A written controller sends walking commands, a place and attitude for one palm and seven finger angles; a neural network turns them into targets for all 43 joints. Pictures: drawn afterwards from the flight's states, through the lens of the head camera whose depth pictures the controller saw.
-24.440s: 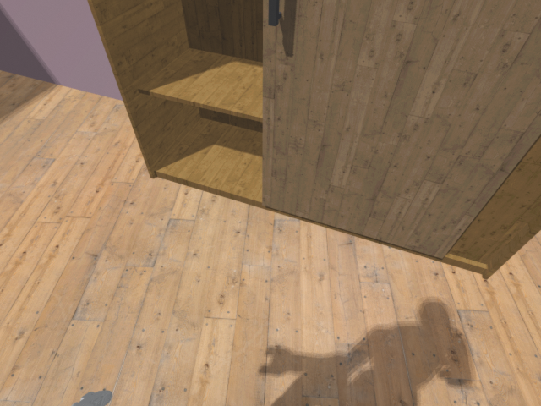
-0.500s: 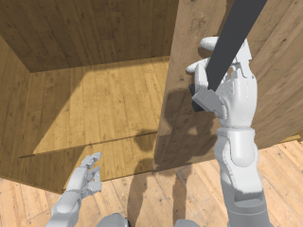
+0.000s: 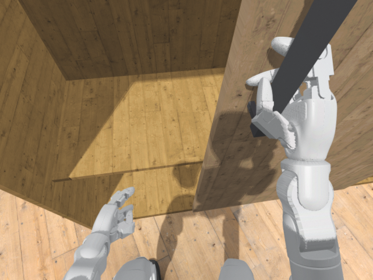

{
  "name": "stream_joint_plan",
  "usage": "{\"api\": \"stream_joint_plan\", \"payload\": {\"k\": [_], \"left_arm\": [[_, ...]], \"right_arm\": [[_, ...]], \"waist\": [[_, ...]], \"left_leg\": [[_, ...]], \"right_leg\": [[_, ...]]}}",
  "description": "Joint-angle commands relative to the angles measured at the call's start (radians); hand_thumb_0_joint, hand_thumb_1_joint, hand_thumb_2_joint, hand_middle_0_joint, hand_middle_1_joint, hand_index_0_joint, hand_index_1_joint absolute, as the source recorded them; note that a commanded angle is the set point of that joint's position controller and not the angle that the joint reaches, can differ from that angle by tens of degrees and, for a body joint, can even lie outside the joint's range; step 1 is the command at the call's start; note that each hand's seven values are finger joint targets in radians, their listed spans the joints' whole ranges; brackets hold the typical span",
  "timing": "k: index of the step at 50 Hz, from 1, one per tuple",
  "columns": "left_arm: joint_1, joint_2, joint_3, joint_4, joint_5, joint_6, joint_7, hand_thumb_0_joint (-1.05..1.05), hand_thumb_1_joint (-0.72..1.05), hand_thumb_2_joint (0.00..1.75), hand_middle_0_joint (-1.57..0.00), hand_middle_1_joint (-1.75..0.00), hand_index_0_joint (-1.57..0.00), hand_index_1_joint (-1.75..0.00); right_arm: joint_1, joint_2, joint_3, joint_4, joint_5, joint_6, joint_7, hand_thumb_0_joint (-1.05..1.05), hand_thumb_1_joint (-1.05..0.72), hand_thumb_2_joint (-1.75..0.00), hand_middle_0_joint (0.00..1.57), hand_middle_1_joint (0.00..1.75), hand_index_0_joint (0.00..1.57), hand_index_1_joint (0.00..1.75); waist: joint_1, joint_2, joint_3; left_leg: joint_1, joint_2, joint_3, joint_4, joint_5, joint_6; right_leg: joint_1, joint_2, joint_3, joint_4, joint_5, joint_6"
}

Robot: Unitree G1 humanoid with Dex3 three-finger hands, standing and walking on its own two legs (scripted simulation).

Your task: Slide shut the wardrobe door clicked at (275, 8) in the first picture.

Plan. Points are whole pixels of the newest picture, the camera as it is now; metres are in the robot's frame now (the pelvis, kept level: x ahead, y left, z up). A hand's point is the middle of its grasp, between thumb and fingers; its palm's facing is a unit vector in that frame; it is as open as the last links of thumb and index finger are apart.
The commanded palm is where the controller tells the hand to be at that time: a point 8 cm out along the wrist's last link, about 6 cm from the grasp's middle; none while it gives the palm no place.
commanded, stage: step sideways, sliding the door along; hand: right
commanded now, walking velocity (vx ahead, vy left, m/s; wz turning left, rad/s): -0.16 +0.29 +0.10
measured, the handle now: (282, 65) +0.35 -0.13 +0.26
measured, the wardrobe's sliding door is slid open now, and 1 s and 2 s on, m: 0.48 0.32 0.17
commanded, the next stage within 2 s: none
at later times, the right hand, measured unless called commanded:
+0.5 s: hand (212, 116) +0.31 -0.04 +0.22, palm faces +0.14 +0.99 -0.04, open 6.4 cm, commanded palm +0.28 -0.03 +0.22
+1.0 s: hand (138, 126) +0.29 +0.05 +0.22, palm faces +0.05 +1.00 -0.02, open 6.3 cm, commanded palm +0.26 +0.06 +0.23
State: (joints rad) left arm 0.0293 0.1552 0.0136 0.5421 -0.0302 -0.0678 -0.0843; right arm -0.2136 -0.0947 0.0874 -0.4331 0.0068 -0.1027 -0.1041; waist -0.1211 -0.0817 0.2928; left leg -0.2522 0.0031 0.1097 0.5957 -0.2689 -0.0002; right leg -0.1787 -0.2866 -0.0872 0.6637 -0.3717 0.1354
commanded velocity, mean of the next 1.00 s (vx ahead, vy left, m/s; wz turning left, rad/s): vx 0.05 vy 0.30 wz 0.07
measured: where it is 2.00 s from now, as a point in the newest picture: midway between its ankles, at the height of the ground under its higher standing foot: outside the picture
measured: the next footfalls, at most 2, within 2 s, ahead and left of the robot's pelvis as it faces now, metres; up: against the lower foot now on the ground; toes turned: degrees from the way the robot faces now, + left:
left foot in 0.34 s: -0.01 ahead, +0.27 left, +0.00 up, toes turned +6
right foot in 0.86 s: -0.03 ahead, -0.01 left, +0.00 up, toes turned +0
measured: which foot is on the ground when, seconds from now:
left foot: down 0.00-0.16, up 0.18-0.32, down 0.34-1.00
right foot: down 0.00-0.74, up 0.76-0.84, down 0.86-1.00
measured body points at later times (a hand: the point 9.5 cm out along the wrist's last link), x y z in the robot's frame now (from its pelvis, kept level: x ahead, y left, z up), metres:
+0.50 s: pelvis -0.05 +0.09 +0.01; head +0.02 +0.09 +0.45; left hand +0.15 +0.30 -0.09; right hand +0.29 -0.09 +0.22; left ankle -0.02 +0.17 -0.72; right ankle -0.04 -0.10 -0.70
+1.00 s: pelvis -0.06 +0.15 +0.01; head -0.01 +0.15 +0.46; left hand +0.14 +0.38 -0.08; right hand +0.28 +0.00 +0.22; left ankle -0.05 +0.24 -0.71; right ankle -0.07 -0.03 -0.72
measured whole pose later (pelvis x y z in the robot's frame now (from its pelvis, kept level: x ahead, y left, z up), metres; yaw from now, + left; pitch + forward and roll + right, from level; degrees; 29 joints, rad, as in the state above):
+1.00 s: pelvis -0.06 +0.15 +0.01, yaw +3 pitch -3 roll +1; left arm 0.09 0.19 0.06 0.59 -0.02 0.01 -0.05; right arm -0.35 -0.13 0.01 -0.14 0.06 -0.06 -0.13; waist -0.08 -0.02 0.17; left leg -0.27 -0.05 0.06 0.62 -0.32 0.04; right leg -0.17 -0.15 -0.01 0.56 -0.33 0.09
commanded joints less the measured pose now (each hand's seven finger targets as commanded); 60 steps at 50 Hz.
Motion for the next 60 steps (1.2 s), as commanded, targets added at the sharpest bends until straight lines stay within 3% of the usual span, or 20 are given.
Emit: {"api": "stream_joint_plan", "payload": {"k": [1,5,7,9,17,19,20,22,24,27,29,35,37,39,42,45,52,56,58,60], "left_arm": [[-0.067,0.098,0.082,-0.139,-0.022,-0.060,0.026,0.00,0.90,0.90,-0.20,-0.30,-0.20,-0.30],[-0.060,0.096,0.064,-0.089,0.003,-0.044,0.033,0.00,0.90,0.90,-0.20,-0.30,-0.20,-0.30],[-0.071,0.163,0.099,-0.137,0.010,-0.039,0.022,0.00,0.90,0.90,-0.20,-0.30,-0.20,-0.30],[-0.090,0.134,0.080,-0.171,0.016,-0.016,0.003,0.00,0.90,0.90,-0.20,-0.30,-0.20,-0.30],[-0.027,0.153,0.084,-0.140,-0.017,-0.008,0.004,0.00,0.90,0.90,-0.20,-0.30,-0.20,-0.30],[-0.022,0.140,0.098,-0.121,-0.025,0.000,0.016,0.00,0.90,0.90,-0.20,-0.30,-0.20,-0.30],[-0.043,0.126,0.096,-0.123,-0.027,-0.005,0.028,0.00,0.90,0.90,-0.20,-0.30,-0.20,-0.30],[-0.034,0.091,0.064,-0.096,-0.012,-0.003,0.040,0.00,0.90,0.90,-0.20,-0.30,-0.20,-0.30],[-0.042,0.100,0.062,-0.072,-0.004,0.002,0.047,0.00,0.90,0.90,-0.20,-0.30,-0.20,-0.30],[-0.030,0.182,0.099,-0.111,-0.003,0.008,0.027,0.00,0.90,0.90,-0.20,-0.30,-0.20,-0.30],[-0.068,0.148,0.078,-0.118,0.017,0.014,0.022,0.00,0.90,0.90,-0.20,-0.30,-0.20,-0.30],[-0.038,0.147,0.079,-0.115,-0.023,0.011,0.019,0.00,0.90,0.90,-0.20,-0.30,-0.20,-0.30],[-0.036,0.118,0.089,-0.106,-0.030,0.015,0.039,0.00,0.90,0.90,-0.20,-0.30,-0.20,-0.30],[-0.028,0.092,0.062,-0.077,-0.018,0.013,0.049,0.00,0.90,0.90,-0.20,-0.30,-0.20,-0.30],[-0.037,0.101,0.065,-0.059,-0.007,0.010,0.064,0.00,0.90,0.90,-0.20,-0.30,-0.20,-0.30],[-0.056,0.150,0.085,-0.108,0.015,0.022,0.041,0.00,0.90,0.90,-0.20,-0.30,-0.20,-0.30],[-0.057,0.142,0.076,-0.120,-0.017,0.031,0.030,0.00,0.90,0.90,-0.20,-0.30,-0.20,-0.30],[-0.040,0.110,0.080,-0.078,-0.012,0.034,0.052,0.00,0.90,0.90,-0.20,-0.30,-0.20,-0.30],[-0.049,0.090,0.062,-0.069,-0.011,0.023,0.060,0.00,0.90,0.90,-0.20,-0.30,-0.20,-0.30],[-0.067,0.145,0.084,-0.093,-0.002,0.022,0.056,0.00,0.90,0.90,-0.20,-0.30,-0.20,-0.30]], "right_arm": [[-0.356,-0.009,0.189,-0.280,0.023,-0.126,0.078,0.00,-0.90,-0.90,0.45,1.40,0.45,1.40],[-0.384,0.033,0.227,-0.382,0.037,-0.147,0.065,0.00,-0.90,-0.90,0.45,1.40,0.45,1.40],[-0.395,0.051,0.231,-0.329,0.047,-0.151,0.085,0.00,-0.90,-0.90,0.45,1.40,0.45,1.40],[-0.433,0.089,0.254,-0.300,0.030,-0.154,0.107,0.00,-0.90,-0.90,0.45,1.40,0.45,1.40],[-0.539,0.011,0.171,-0.141,0.011,-0.136,0.110,0.00,-0.90,-0.90,0.45,1.40,0.45,1.40],[-0.521,-0.051,0.121,-0.097,0.017,-0.113,0.095,0.00,-0.90,-0.90,0.45,1.40,0.45,1.40],[-0.511,-0.039,0.130,-0.090,0.019,-0.109,0.086,0.00,-0.90,-0.90,0.45,1.40,0.45,1.40],[-0.518,-0.004,0.165,-0.172,0.040,-0.117,0.071,0.00,-0.90,-0.90,0.45,1.40,0.45,1.40],[-0.556,-0.011,0.161,-0.197,0.047,-0.133,0.056,0.00,-0.90,-0.90,0.45,1.40,0.45,1.40],[-0.528,0.039,0.188,-0.082,0.061,-0.119,0.098,0.00,-0.90,-0.90,0.45,1.40,0.45,1.40],[-0.605,0.030,0.185,-0.151,0.051,-0.124,0.102,0.00,-0.90,-0.90,0.45,1.40,0.45,1.40],[-0.649,0.009,0.155,-0.026,0.026,-0.095,0.100,0.00,-0.90,-0.90,0.45,1.40,0.45,1.40],[-0.649,-0.021,0.135,0.012,0.030,-0.080,0.084,0.00,-0.90,-0.90,0.45,1.40,0.45,1.40],[-0.622,0.017,0.167,-0.040,0.043,-0.085,0.063,0.00,-0.90,-0.90,0.45,1.40,0.45,1.40],[-0.616,0.014,0.182,-0.103,0.052,-0.112,0.054,0.00,-0.90,-0.90,0.45,1.40,0.45,1.40],[-0.610,0.044,0.214,-0.140,0.055,-0.127,0.097,0.00,-0.90,-0.90,0.45,1.40,0.45,1.40],[-0.670,0.052,0.202,-0.056,0.023,-0.108,0.104,0.00,-0.90,-0.90,0.45,1.40,0.45,1.40],[-0.638,0.040,0.195,-0.029,0.032,-0.092,0.077,0.00,-0.90,-0.90,0.45,1.40,0.45,1.40],[-0.663,0.067,0.231,-0.082,0.047,-0.102,0.069,0.00,-0.90,-0.90,0.45,1.40,0.45,1.40],[-0.622,0.077,0.226,-0.064,0.056,-0.110,0.080,0.00,-0.90,-0.90,0.45,1.40,0.45,1.40]], "waist": [[0.143,0.508,-0.605],[0.189,0.238,-0.668],[0.160,-0.010,-0.664],[0.148,-0.214,-0.567],[0.157,-0.121,-0.526],[0.166,0.306,-0.582],[0.157,0.372,-0.562],[0.159,0.223,-0.576],[0.182,0.154,-0.636],[0.157,-0.043,-0.616],[0.150,-0.219,-0.504],[0.152,-0.055,-0.538],[0.160,0.350,-0.538],[0.163,0.240,-0.542],[0.181,0.167,-0.645],[0.165,-0.160,-0.598],[0.160,-0.066,-0.582],[0.179,0.245,-0.572],[0.184,0.115,-0.595],[0.164,-0.071,-0.642]], "left_leg": [[0.257,0.281,-0.407,-0.125,1.092,0.159],[0.209,0.185,-0.199,-0.002,0.777,0.090],[-0.016,0.055,-0.100,0.168,0.275,0.014],[-0.055,0.036,-0.109,0.267,-0.198,0.010],[0.098,0.008,-0.025,-0.159,0.229,0.005],[0.247,0.157,-0.287,-0.165,0.707,0.110],[0.257,0.229,-0.369,-0.156,0.844,0.162],[0.255,0.235,-0.349,-0.127,0.750,0.148],[0.221,0.172,-0.237,-0.039,0.654,0.104],[-0.069,0.000,-0.110,0.182,-0.118,0.006],[-0.078,0.015,-0.127,0.179,-0.197,0.014],[0.119,0.008,-0.073,-0.122,0.174,0.015],[0.122,0.182,-0.416,-0.244,0.410,0.122],[0.185,0.221,-0.432,-0.224,0.528,0.161],[0.232,0.151,-0.277,-0.035,0.708,0.106],[-0.081,0.015,-0.118,0.121,-0.052,0.013],[0.126,0.001,-0.064,-0.120,0.238,0.037],[0.148,0.189,-0.368,-0.193,0.613,0.154],[0.118,0.138,-0.291,-0.133,0.498,0.098],[0.021,0.010,-0.136,0.001,0.272,0.026]], "right_leg": [[-0.080,0.222,0.043,0.288,-0.198,-0.110],[0.127,0.153,0.012,-0.198,0.191,-0.136],[0.326,-0.135,0.189,-0.239,0.793,-0.235],[0.196,-0.206,0.194,-0.231,0.903,-0.301],[0.226,-0.039,0.047,0.018,0.741,-0.203],[0.036,0.131,0.020,0.188,0.337,-0.127],[-0.077,0.203,0.061,0.255,-0.076,-0.121],[-0.101,0.215,0.091,0.126,-0.162,-0.141],[0.097,0.182,0.025,-0.181,0.182,-0.145],[0.305,-0.203,0.276,-0.250,0.742,-0.307],[0.202,-0.196,0.250,-0.214,0.852,-0.330],[0.123,0.009,0.059,-0.008,0.476,-0.188],[-0.002,0.211,0.046,0.168,0.038,-0.134],[-0.075,0.240,0.103,0.149,-0.154,-0.143],[0.145,0.167,0.051,-0.246,0.294,-0.151],[0.350,-0.185,0.274,-0.200,0.990,-0.316],[0.186,-0.007,0.095,0.000,0.712,-0.207],[0.040,0.210,0.072,0.077,0.024,-0.143],[0.133,0.178,0.071,-0.161,0.124,-0.159],[0.279,-0.037,0.215,-0.207,0.594,-0.233]]}}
